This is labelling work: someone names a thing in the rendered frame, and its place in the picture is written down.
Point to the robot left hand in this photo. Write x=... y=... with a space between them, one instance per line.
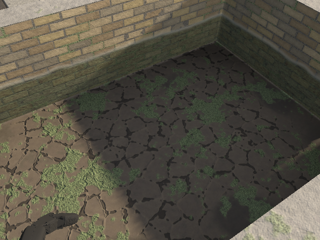
x=47 y=224

